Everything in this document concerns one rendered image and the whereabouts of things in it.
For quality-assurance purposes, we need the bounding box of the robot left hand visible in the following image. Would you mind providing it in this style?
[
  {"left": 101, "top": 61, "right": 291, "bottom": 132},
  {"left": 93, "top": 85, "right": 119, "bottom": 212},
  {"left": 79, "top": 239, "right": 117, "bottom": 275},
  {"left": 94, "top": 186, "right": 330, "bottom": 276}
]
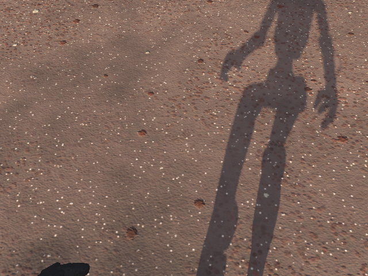
[{"left": 38, "top": 262, "right": 90, "bottom": 276}]

